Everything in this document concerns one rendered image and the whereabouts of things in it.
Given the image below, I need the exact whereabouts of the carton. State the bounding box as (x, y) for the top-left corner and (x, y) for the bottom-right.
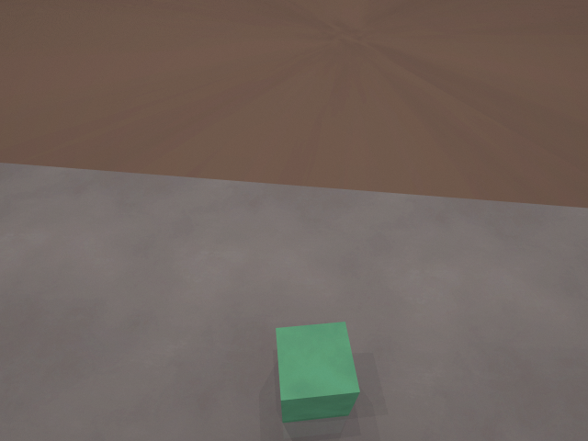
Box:
(276, 322), (360, 423)

